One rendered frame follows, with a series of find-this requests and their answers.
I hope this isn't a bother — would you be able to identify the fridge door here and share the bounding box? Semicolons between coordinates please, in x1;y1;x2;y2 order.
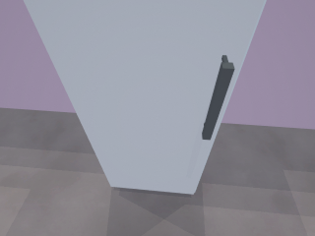
24;0;265;195

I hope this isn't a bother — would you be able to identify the handle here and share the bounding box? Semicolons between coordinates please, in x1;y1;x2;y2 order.
202;55;235;140

